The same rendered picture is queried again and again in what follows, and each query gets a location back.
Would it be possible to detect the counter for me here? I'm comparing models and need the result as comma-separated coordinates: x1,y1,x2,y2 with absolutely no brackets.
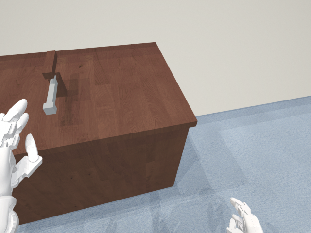
0,42,197,225

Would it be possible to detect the tap lever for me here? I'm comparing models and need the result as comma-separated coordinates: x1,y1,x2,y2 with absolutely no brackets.
43,75,58,115

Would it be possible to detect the right robot hand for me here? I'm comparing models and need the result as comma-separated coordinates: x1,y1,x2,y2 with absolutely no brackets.
227,198,264,233

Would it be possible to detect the robot left forearm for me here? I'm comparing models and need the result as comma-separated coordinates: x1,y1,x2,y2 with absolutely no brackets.
0,196,19,233

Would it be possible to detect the left robot hand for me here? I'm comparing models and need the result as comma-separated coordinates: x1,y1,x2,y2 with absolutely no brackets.
0,99,42,196

